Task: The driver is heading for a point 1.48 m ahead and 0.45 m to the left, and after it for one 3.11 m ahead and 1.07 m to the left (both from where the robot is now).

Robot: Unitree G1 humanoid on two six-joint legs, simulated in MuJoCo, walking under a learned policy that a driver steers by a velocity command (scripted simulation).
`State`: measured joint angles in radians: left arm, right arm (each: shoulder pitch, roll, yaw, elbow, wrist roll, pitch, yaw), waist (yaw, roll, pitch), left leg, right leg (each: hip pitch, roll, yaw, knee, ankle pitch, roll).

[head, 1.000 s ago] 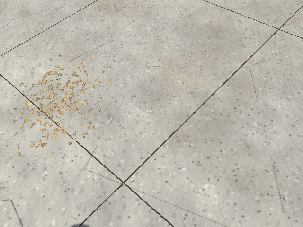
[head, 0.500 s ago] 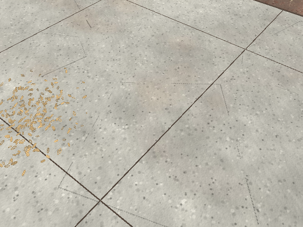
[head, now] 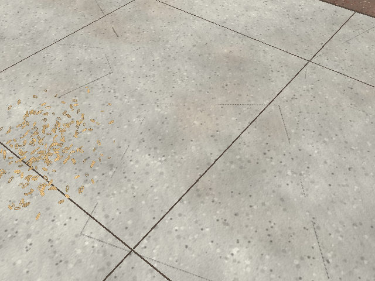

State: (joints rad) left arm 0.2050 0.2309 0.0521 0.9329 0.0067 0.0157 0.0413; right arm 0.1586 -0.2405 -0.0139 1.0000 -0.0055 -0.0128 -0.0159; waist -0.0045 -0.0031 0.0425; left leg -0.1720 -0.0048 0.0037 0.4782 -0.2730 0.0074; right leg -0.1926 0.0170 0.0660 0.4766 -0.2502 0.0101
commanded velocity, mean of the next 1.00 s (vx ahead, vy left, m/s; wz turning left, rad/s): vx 0.04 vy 0.00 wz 0.00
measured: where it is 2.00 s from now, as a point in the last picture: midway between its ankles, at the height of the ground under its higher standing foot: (202, 265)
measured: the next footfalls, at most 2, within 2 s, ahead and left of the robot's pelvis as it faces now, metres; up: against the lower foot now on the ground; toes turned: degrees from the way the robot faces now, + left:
left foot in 1.54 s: +0.46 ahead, +0.10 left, +0.00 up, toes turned +3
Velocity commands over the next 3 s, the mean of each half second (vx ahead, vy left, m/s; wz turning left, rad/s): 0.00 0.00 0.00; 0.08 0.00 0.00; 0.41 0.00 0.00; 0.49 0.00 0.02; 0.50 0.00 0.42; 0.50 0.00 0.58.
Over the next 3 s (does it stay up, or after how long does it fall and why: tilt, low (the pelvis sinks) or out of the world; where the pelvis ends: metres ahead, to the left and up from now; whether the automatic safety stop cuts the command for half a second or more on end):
stays up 1.07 0.11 0.01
